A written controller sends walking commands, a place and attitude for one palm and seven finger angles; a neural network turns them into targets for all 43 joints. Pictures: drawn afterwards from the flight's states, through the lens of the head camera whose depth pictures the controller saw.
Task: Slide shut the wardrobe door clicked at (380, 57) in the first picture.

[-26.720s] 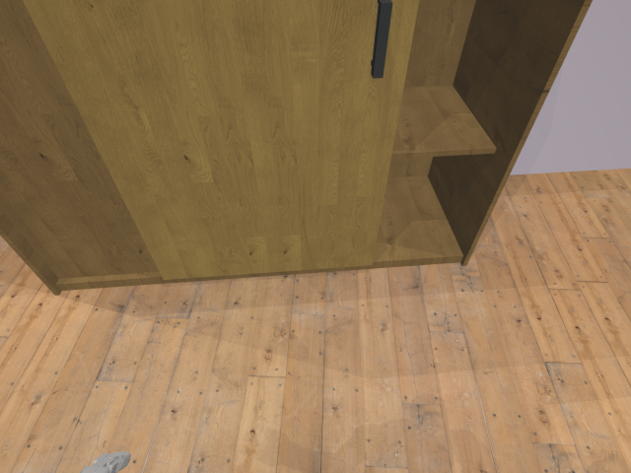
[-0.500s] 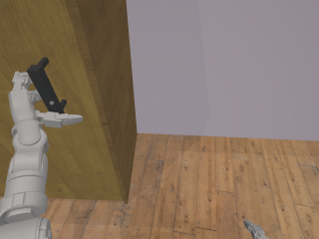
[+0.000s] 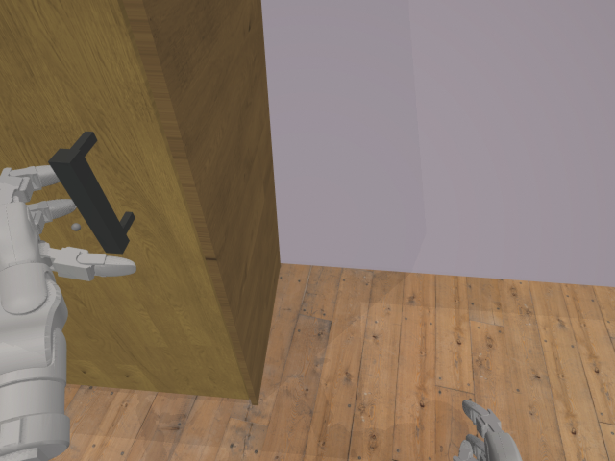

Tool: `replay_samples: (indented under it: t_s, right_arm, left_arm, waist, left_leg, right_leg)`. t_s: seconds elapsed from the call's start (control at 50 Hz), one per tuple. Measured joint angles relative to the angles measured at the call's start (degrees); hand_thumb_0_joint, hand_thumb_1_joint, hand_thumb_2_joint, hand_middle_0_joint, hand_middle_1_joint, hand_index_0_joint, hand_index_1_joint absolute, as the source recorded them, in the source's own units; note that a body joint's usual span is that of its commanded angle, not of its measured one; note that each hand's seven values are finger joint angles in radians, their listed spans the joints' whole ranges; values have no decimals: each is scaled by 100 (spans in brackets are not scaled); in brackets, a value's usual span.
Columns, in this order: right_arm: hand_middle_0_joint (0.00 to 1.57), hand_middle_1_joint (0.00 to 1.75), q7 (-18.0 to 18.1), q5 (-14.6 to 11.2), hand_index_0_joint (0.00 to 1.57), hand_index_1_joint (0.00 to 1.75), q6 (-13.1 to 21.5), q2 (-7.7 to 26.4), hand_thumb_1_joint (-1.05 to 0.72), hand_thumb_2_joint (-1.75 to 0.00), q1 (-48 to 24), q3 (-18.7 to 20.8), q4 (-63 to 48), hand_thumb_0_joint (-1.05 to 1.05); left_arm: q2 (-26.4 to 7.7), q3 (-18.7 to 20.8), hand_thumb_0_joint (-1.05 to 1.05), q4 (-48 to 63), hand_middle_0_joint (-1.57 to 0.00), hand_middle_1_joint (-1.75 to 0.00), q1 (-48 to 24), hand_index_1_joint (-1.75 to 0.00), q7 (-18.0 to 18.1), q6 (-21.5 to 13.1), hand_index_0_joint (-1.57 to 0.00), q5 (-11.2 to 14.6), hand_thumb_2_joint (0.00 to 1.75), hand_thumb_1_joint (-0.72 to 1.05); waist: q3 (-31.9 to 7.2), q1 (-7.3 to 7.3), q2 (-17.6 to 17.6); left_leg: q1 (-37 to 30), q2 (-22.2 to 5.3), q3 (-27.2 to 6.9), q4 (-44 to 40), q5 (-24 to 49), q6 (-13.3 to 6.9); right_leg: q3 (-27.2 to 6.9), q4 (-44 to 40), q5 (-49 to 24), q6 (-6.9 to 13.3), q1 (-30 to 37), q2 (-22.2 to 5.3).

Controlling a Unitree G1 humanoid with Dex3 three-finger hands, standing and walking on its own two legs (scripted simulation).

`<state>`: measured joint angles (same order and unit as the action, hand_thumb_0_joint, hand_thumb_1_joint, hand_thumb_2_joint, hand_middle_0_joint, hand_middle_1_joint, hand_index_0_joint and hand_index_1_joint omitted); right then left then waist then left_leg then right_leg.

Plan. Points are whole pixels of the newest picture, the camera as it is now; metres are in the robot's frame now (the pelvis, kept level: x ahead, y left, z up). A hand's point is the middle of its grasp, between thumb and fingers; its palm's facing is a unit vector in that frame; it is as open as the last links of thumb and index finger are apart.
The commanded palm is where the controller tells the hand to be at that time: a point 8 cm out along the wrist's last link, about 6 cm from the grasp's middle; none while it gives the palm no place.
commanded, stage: slip the hand off the handle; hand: left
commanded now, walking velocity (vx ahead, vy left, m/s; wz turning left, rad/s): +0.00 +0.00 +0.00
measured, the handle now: (102, 195) +0.37 +0.31 +0.15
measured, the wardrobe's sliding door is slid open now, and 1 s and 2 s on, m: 0.00 0.00 0.00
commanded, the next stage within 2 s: draw the hand back to the body in 1.02 s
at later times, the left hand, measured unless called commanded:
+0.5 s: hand (37, 233) +0.31 +0.36 +0.14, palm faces +0.54 -0.80 -0.26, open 14.7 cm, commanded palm +0.25 +0.39 +0.15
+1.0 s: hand out of the picture +0.22 +0.36 +0.14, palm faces +0.58 -0.78 -0.23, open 14.7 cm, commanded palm +0.16 +0.39 +0.15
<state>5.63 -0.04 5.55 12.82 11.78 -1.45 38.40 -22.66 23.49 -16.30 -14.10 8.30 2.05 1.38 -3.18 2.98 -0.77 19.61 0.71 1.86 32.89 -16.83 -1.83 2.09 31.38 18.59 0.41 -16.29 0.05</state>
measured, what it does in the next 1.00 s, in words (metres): stands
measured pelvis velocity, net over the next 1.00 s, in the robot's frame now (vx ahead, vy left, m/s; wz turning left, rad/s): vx -0.02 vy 0.00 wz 0.03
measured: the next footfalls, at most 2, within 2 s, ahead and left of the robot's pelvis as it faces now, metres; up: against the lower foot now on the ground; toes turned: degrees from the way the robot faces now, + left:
none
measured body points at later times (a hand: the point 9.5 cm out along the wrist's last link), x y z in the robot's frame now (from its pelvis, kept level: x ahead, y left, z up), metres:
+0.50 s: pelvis -0.01 -0.02 -0.01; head +0.02 -0.02 +0.44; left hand +0.28 +0.40 +0.16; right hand +0.09 -0.29 -0.12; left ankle +0.00 +0.09 -0.73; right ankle -0.03 -0.12 -0.73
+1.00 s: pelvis -0.02 +0.00 -0.01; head -0.02 +0.00 +0.44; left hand +0.18 +0.40 +0.15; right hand +0.19 -0.21 -0.08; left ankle +0.00 +0.09 -0.73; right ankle -0.03 -0.12 -0.73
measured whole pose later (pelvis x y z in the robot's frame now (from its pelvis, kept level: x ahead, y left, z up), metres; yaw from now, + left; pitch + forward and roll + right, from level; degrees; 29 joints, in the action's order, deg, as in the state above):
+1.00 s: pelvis -0.02 +0.00 -0.01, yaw +2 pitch +2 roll -1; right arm 8.4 -0.6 11.1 12.8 10.4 -3.2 37.2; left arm -25.1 30.1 -6.6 1.4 -2.2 -1.8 8.8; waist -3.9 5.4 -1.2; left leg 22.0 0.9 0.1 36.7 -17.1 -1.8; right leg 3.9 34.6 19.2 0.7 -17.7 -0.1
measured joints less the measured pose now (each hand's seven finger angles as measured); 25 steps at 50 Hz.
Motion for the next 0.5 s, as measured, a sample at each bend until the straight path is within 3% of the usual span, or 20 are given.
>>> replay_samples:
  t_s: [0.14,0.36,0.42,0.5]
  right_arm:
    - [21,30,96,-8,21,30,-54,111,-91,-90,97,3,81,1]
    - [20,30,153,-53,21,30,-74,257,-91,-90,428,37,178,1]
    - [20,30,104,-56,21,30,-100,278,-91,-90,558,88,151,1]
    - [20,30,33,-79,21,30,-111,309,-91,-90,725,168,97,1]
  left_arm:
    - [-308,315,-2,-483,-27,-116,-194,-116,-360,-323,-26,-11,20,-55]
    - [-1040,899,-2,-1692,-26,-115,-649,-116,-1015,-742,-25,135,20,-55]
    - [-1115,1066,-2,-1642,-26,-115,-465,-115,-1151,-882,-25,225,20,-55]
    - [-953,1130,-2,-1077,-26,-115,168,-115,-1275,-1030,-25,413,20,-55]
  waist:
    - [31,-13,40]
    - [1,-227,10]
    - [-35,-249,-2]
    - [-115,-220,-58]
  left_leg:
    - [146,-47,-107,132,-29,61]
    - [542,-155,-130,354,-55,124]
    - [602,-189,-83,390,-74,124]
    - [577,-210,-11,423,-121,105]
  right_leg:
    - [106,119,59,79,-111,51]
    - [126,312,65,154,-505,152]
    - [78,339,57,158,-582,182]
    - [4,359,67,140,-578,199]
